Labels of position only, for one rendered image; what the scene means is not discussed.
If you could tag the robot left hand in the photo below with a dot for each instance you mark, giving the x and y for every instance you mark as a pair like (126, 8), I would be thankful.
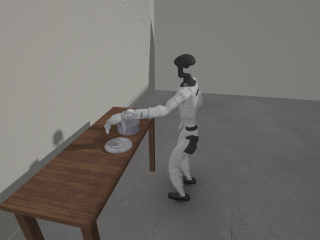
(116, 118)

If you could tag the right robot upper arm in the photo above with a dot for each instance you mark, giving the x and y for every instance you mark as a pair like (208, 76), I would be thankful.
(201, 99)

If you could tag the robot left forearm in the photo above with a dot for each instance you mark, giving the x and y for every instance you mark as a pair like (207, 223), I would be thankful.
(150, 113)

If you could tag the table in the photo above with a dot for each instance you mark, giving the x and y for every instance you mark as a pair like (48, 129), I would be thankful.
(74, 187)

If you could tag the robot head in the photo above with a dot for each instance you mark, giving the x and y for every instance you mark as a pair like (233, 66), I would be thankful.
(184, 61)

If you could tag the lid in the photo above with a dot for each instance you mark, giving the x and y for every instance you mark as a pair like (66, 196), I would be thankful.
(113, 148)

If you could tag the knob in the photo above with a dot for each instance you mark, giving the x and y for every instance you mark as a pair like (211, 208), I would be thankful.
(118, 141)

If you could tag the left robot upper arm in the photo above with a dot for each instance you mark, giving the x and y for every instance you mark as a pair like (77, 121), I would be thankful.
(180, 97)

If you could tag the pot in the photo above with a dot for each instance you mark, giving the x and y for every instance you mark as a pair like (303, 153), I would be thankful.
(133, 127)

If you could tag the robot left thigh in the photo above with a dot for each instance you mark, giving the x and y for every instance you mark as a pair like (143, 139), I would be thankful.
(186, 146)

